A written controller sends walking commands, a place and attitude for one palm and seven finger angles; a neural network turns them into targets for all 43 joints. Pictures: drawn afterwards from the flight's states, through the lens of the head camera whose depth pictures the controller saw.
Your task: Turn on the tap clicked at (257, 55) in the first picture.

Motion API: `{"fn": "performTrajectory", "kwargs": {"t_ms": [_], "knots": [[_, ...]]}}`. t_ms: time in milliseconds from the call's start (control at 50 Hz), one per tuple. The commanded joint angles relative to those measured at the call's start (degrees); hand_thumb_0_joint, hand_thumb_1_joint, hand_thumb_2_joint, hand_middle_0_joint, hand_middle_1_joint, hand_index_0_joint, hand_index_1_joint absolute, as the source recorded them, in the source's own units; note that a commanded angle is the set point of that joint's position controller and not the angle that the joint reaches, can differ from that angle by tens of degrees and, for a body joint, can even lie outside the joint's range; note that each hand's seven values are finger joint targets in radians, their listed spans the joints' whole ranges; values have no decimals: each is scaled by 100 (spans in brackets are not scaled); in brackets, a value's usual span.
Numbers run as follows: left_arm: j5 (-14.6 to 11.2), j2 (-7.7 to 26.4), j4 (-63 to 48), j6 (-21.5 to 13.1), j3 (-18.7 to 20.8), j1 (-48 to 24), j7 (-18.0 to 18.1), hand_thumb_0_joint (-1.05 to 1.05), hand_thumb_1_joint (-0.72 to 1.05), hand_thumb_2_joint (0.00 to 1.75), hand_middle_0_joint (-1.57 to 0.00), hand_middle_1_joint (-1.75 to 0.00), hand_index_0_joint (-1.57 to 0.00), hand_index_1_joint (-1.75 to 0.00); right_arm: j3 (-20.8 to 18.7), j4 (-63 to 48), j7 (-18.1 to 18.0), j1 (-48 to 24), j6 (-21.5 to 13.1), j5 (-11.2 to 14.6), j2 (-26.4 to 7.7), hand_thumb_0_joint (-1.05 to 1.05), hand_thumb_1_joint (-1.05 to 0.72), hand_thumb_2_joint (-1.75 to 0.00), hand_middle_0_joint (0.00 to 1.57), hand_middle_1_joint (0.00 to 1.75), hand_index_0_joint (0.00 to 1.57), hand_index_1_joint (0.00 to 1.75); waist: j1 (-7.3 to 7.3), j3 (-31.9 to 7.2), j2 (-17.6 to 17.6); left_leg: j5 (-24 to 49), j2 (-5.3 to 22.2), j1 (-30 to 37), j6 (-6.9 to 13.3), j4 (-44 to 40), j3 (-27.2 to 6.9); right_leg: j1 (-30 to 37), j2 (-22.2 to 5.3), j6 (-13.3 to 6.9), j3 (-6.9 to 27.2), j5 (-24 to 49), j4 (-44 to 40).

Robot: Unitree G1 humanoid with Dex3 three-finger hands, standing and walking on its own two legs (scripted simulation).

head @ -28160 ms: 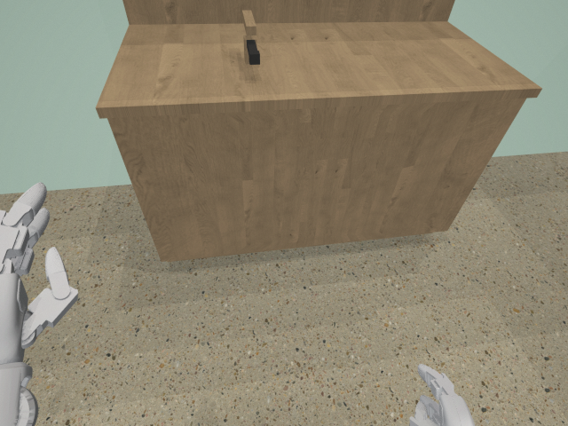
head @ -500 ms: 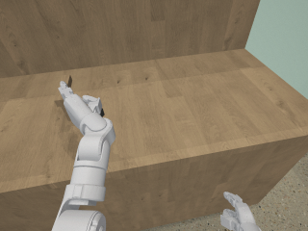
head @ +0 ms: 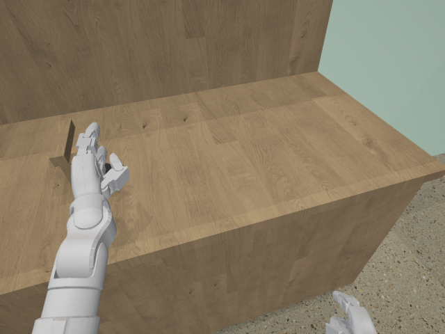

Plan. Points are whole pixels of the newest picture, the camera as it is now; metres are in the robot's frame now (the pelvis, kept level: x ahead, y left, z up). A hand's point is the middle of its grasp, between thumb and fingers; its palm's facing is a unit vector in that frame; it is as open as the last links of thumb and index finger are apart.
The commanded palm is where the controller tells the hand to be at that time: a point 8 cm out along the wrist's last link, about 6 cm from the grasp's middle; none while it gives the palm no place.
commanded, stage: draw the hand back beside the body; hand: left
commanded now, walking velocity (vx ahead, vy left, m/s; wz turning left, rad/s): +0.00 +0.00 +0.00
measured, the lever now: (116, 172) +0.41 +0.27 +0.08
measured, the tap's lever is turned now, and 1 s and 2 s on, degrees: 55 55 55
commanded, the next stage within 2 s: step back with the hand held close in 1.22 s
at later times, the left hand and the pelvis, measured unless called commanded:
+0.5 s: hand (79, 217) +0.24 +0.24 +0.15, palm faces +0.30 -0.92 -0.25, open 7.6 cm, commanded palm +0.20 +0.28 +0.17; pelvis -0.02 +0.02 +0.01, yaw +0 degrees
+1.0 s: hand (22, 243) +0.19 +0.29 +0.16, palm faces +0.43 -0.84 -0.33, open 7.4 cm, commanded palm +0.15 +0.33 +0.17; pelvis +0.00 +0.04 +0.00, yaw +1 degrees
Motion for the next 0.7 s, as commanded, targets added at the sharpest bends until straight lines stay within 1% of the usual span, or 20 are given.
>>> {"fn": "performTrajectory", "kwargs": {"t_ms": [0, 20, 60, 100, 120, 160, 200, 220, 240, 260, 320, 340, 400, 420, 440, 500, 520, 540, 600, 680], "knots": [[79, 1653, -1459, -1234, 502, -837, -551, 0, 90, 90, -16, -19, -16, -19, -108, -1207, 167, -1081, -554, -34, -452, 0, -90, -90, 20, 30, 20, 30, 255, -885, -48, 980, 64, -650, 273, -298, -52, 1339, -732, 448, 793, 1013, -413], [98, 1791, -1847, -1470, 531, -1050, -611, 0, 90, 90, -16, -19, -16, -19, -125, -1225, 178, -1081, -650, -22, -450, 0, -90, -90, 20, 30, 20, 30, 247, -872, 613, 955, 34, -445, 254, -317, -26, 1190, -695, 370, 774, 679, -521], [172, 1673, -2173, -1846, 237, -1235, -659, 0, 90, 90, -17, -20, -17, -20, -128, -1273, 206, -1001, -883, -58, -491, 0, -90, -90, 20, 30, 20, 30, 153, -851, 748, 865, 28, -166, 250, -355, -43, 1008, -666, 326, 742, 338, -731], [177, 1659, -2155, -2070, 161, -1240, -674, 0, 90, 90, -17, -21, -17, -21, -158, -1252, 193, -922, -1058, -77, -546, 0, -90, -90, 20, 30, 20, 30, 89, -777, 147, 777, 34, -26, 284, -379, -75, 924, -634, 357, 764, 69, -920], [193, 1617, -2249, -2186, 74, -1379, -694, 0, 90, 90, -17, -21, -17, -21, -166, -1245, 177, -927, -1120, -76, -556, 0, -90, -90, 20, 30, 20, 30, 44, -672, -42, 696, 21, 80, 296, -421, -115, 769, -604, 356, 718, -148, -1028], [199, 1511, -1681, -2290, 31, -1022, -702, 0, 90, 90, -17, -22, -17, -22, -191, -1170, 149, -838, -1186, -95, -590, 0, -90, -90, 20, 30, 20, 30, 10, -370, -722, 367, 16, 12, 345, -479, -94, 605, -602, 414, 734, -677, -1211], [209, 1523, -1379, -2351, 77, -856, -712, 0, 90, 90, -17, -22, -17, -22, -197, -1068, 150, -847, -1180, -83, -578, 0, -90, -90, 20, 30, 20, 30, 9, -194, -726, 67, -16, -127, 343, -472, -76, 558, -668, 412, 823, -1148, -1352], [219, 1492, -1356, -2388, 81, -779, -742, 0, 90, 90, -18, -22, -18, -22, -200, -1058, 162, -876, -1171, -79, -563, 0, -90, -90, 20, 30, 20, 30, 26, -99, -301, -25, -59, -97, 328, -510, -68, 459, -682, 381, 814, -1238, -1413], [220, 1495, -1259, -2407, 105, -664, -742, 0, 90, 90, -18, -23, -18, -23, -177, -1053, 170, -835, -1145, -79, -552, 0, -90, -90, 20, 30, 20, 30, 42, -155, -238, -133, -66, -147, 307, -567, -71, 554, -690, 372, 784, -1311, -1373], [211, 1536, -1195, -2414, 213, -447, -741, 0, 90, 90, -18, -23, -18, -23, -173, -1053, 176, -854, -1112, -74, -533, 0, -90, -90, 20, 30, 20, 30, 96, -184, -64, -141, -66, -205, 286, -593, -78, 661, -686, 339, 763, -1259, -1324], [176, 1705, -1504, -2491, 544, 188, -811, 0, 90, 90, -18, -24, -18, -24, -160, -1170, 207, -862, -1052, -88, -539, 0, -90, -90, 20, 30, 20, 30, 238, -480, 89, 141, -42, -202, 257, -751, -174, 1037, -603, 283, 605, -728, -1118], [154, 1699, -1617, -2516, 591, 387, -834, 0, 90, 90, -18, -24, -18, -24, -141, -1219, 214, -864, -1036, -100, -506, 0, -90, -90, 20, 30, 20, 30, 258, -529, 99, 247, -20, -232, 251, -785, -190, 1151, -580, 275, 587, -548, -1045], [117, 1789, -2039, -2573, 772, 670, -884, 0, 90, 90, -18, -25, -18, -25, -152, -1329, 221, -857, -1037, -139, -493, 0, -90, -90, 20, 30, 20, 30, 283, -600, -281, 591, 27, -242, 262, -752, -238, 1300, -548, 274, 574, -92, -961], [124, 1927, -2212, -2602, 932, 749, -892, 0, 90, 90, -19, -26, -19, -26, -160, -1330, 226, -874, -1049, -137, -507, 0, -90, -90, 20, 30, 20, 30, 288, -559, -49, 685, 31, -202, 246, -758, -281, 1260, -521, 246, 558, 7, -937], [138, 1766, -2293, -2612, 797, 791, -915, 0, 90, 90, -19, -26, -19, -26, -141, -1343, 232, -856, -1062, -154, -485, 0, -90, -90, 20, 30, 20, 30, 266, -476, 12, 749, 49, -199, 232, -757, -282, 1205, -524, 240, 534, 99, -924], [177, 1665, -2642, -2629, 680, 862, -936, 0, 90, 90, -19, -27, -19, -27, -151, -1344, 251, -800, -1135, -173, -511, 0, -90, -90, 20, 30, 20, 30, 228, -444, 180, 982, 86, -73, 194, -714, -325, 1120, -490, 204, 494, 367, -859], [193, 1645, -2810, -2637, 653, 859, -951, 0, 90, 90, -19, -27, -19, -27, -144, -1346, 258, -839, -1164, -170, -518, 0, -90, -90, 20, 30, 20, 30, 214, -378, 367, 994, 87, -28, 176, -734, -362, 1057, -472, 194, 488, 345, -869], [226, 1540, -2774, -2645, 555, 917, -942, 0, 90, 90, -19, -27, -19, -27, -141, -1326, 258, -769, -1194, -187, -522, 0, -90, -90, 20, 30, 20, 30, 196, -324, 408, 1000, 97, -36, 147, -757, -369, 1033, -471, 189, 458, 354, -846], [215, 1449, -2709, -2619, 526, 1339, -945, 0, 90, 90, -19, -28, -19, -28, -164, -1301, 269, -727, -1215, -188, -570, 0, -90, -90, 20, 30, 20, 30, 209, -162, -19, 1021, 131, -118, 144, -760, -414, 986, -443, 190, 418, 337, -811], [220, 1496, -2794, -2651, 656, 1673, -954, 0, 90, 90, -20, -29, -20, -29, -195, -1281, 264, -713, -1206, -192, -579, 0, -90, -90, 20, 30, 20, 30, 234, -122, -144, 965, 110, -180, 140, -759, -425, 989, -441, 201, 400, 267, -779]]}}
